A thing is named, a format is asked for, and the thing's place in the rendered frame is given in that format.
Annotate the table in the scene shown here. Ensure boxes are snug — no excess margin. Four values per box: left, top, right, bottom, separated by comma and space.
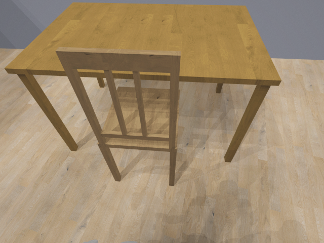
5, 3, 281, 163

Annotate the chair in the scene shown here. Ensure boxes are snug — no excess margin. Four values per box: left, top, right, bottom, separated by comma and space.
56, 47, 181, 186

